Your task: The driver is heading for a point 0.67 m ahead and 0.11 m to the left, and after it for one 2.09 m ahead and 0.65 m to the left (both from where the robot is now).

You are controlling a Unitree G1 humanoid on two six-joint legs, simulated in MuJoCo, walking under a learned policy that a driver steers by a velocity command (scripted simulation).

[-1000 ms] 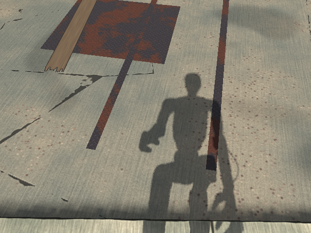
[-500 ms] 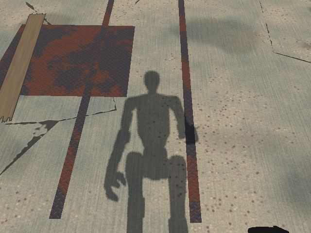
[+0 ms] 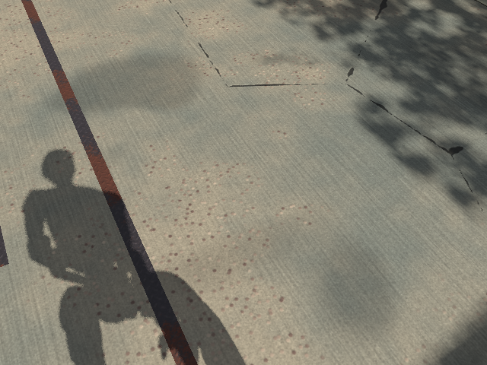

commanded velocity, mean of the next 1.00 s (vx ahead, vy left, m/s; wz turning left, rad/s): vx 0.43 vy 0.00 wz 0.22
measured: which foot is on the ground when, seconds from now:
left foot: down 0.00-0.14, up 0.16-0.64, down 0.66-1.00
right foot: up 0.00-0.10, down 0.12-0.68, up 0.70-1.00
